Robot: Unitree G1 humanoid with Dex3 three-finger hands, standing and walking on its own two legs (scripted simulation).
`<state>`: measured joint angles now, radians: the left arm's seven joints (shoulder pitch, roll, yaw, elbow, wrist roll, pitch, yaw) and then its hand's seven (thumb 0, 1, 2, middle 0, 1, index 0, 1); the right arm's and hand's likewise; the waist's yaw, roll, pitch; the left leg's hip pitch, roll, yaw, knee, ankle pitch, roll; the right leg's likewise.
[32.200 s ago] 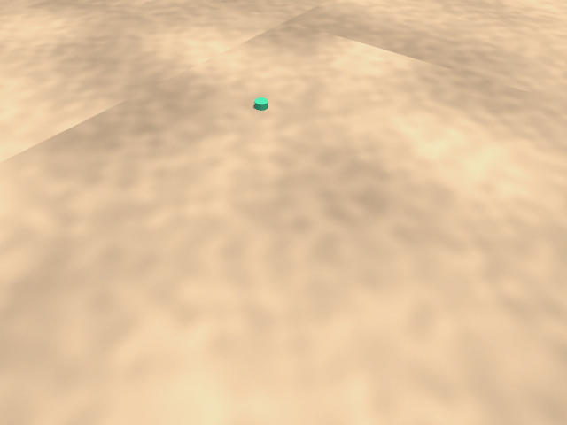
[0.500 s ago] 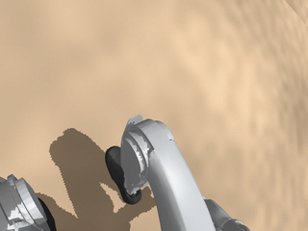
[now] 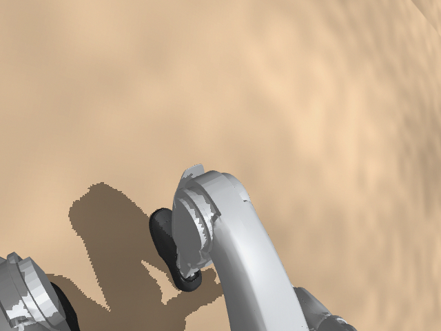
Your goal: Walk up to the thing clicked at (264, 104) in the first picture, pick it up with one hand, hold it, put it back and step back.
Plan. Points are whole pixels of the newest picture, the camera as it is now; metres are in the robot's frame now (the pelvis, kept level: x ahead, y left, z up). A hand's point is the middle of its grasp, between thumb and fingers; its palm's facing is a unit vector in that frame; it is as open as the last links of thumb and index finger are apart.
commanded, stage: withdraw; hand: left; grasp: from above
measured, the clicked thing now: out of the picture +0.49 +0.38 -0.29
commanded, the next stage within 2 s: home in 0.86 s
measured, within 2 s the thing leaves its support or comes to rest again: neither
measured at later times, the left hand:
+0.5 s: hand out of the picture +0.47 +0.40 -0.09, palm faces -0.42 -0.13 -0.90, open 14.1 cm
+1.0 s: hand out of the picture +0.48 +0.39 -0.11, palm faces -0.39 -0.09 -0.92, open 14.0 cm
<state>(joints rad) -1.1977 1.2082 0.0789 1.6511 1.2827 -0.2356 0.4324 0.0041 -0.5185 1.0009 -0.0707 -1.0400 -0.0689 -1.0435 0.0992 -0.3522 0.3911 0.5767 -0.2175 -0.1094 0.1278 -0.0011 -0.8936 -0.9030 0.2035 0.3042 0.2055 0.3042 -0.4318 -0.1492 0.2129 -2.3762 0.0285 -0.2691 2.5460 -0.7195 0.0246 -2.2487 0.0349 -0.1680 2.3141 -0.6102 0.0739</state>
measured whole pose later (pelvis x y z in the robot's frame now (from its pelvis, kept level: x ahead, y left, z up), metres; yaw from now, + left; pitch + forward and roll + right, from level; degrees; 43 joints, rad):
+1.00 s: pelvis -0.01 -0.01 +0.02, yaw +6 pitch +33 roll -12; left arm -1.15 1.02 0.08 1.33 1.25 -0.20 0.16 0.00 -0.54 1.04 -0.12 -1.02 -0.10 -1.04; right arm 0.21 -0.30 0.23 0.57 -0.12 0.09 0.08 0.00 -0.91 -0.91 0.20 0.30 0.21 0.30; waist -0.34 -0.01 0.06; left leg -2.39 0.01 -0.17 2.43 -0.64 0.03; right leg -2.28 -0.01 -0.09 2.27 -0.59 0.06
